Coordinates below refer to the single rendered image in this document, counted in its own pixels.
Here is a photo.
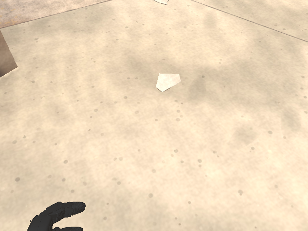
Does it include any left robot hand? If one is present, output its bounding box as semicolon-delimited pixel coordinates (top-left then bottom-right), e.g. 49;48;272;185
27;201;86;231

